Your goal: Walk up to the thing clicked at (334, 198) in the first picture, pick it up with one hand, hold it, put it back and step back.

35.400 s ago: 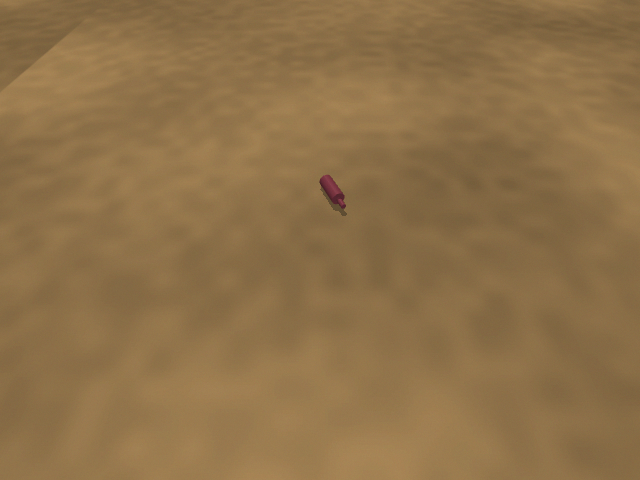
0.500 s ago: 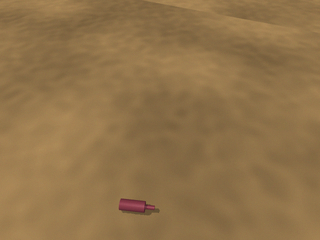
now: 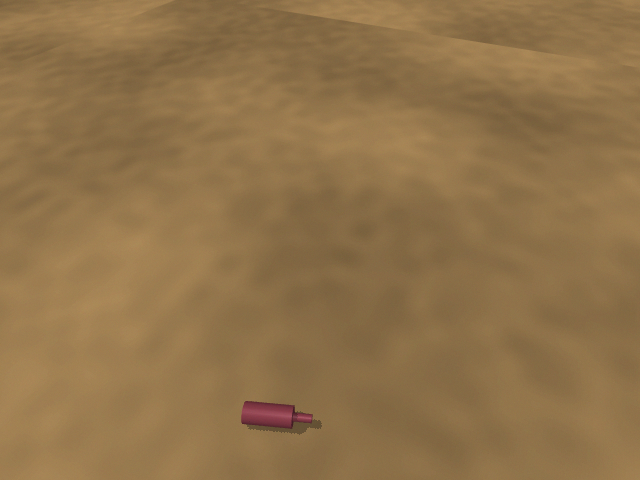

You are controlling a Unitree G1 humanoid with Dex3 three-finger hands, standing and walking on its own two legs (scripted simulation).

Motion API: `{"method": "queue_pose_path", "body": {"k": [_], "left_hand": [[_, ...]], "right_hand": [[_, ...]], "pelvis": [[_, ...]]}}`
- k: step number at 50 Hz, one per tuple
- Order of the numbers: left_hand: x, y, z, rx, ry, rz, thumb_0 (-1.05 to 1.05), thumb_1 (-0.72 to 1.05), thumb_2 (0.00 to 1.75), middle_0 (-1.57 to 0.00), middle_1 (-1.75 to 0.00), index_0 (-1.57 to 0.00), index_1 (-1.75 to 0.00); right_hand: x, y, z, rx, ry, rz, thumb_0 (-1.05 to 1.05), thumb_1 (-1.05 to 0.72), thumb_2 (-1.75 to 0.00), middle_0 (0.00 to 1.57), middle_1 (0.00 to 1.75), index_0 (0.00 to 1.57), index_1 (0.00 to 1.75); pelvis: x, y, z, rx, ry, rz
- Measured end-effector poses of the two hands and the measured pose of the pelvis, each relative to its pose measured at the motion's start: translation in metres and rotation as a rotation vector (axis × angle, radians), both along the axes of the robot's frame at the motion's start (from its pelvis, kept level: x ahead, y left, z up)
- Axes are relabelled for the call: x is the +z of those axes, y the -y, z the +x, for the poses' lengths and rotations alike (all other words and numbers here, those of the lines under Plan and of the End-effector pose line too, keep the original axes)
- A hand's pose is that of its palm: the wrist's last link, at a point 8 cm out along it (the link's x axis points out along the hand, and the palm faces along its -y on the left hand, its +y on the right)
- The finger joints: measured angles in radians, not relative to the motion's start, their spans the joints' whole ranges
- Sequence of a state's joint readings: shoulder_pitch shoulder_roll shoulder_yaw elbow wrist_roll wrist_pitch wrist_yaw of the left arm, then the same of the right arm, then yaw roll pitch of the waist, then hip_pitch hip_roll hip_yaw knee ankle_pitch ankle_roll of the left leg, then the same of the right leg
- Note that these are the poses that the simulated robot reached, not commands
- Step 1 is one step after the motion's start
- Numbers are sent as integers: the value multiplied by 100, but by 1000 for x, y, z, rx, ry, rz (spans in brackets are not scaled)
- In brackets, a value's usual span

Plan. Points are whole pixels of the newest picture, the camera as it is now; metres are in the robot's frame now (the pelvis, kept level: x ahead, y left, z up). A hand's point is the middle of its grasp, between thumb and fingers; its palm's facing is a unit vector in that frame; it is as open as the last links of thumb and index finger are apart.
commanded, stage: stand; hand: left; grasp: from above
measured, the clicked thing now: (277, 415) +0.47 +0.17 -0.75
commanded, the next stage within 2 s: step back in 1.52 s
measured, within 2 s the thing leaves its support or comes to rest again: neither
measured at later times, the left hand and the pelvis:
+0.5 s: hand out of the picture +0.07 +0.23 -0.16, palm faces +0.01 -0.94 -0.33, open 7.4 cm; pelvis +0.00 -0.01 +0.00, yaw +0 degrees
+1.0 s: hand out of the picture +0.08 +0.24 -0.16, palm faces +0.01 -0.94 -0.34, open 7.4 cm; pelvis +0.01 -0.01 +0.00, yaw +0 degrees
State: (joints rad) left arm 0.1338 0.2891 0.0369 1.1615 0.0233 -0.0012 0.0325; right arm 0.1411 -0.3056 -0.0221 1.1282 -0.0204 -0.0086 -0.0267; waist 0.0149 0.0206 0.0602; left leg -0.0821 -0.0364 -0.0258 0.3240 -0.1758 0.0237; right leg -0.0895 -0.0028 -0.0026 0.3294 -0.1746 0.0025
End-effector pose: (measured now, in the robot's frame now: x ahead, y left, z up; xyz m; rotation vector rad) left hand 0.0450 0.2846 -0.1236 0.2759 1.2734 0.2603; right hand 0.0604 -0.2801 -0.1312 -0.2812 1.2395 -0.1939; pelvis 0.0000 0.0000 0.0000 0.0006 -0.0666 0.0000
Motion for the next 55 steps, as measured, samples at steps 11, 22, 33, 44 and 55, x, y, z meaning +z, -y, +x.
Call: {"method": "queue_pose_path", "body": {"k": [11,22,33,44,55], "left_hand": [[-1,5,8,-18,6,-9,0,90,90,-21,-30,-21,-30],[0,6,17,-28,8,-14,0,90,90,-21,-30,-21,-30],[2,4,25,-33,17,-9,0,90,90,-21,-30,-21,-30],[3,3,31,-38,22,-6,0,90,90,-21,-30,-21,-30],[3,3,34,-43,15,-8,0,90,90,-21,-30,-21,-30]], "right_hand": [[3,8,-2,-2,-10,-8,1,-90,-90,20,30,20,30],[4,11,-1,-2,-16,-13,1,-90,-90,20,30,20,30],[4,13,7,2,-8,-14,1,-90,-90,20,30,20,30],[5,15,12,8,-5,-14,1,-90,-90,20,30,20,30],[6,17,15,9,-11,-17,1,-90,-90,20,30,20,30]], "pelvis": [[0,4,0,-4,-5,-2],[1,6,4,-7,-12,-3],[1,6,8,-7,-16,-3],[1,7,11,-6,-23,-2],[1,7,15,-8,-29,-2]]}}
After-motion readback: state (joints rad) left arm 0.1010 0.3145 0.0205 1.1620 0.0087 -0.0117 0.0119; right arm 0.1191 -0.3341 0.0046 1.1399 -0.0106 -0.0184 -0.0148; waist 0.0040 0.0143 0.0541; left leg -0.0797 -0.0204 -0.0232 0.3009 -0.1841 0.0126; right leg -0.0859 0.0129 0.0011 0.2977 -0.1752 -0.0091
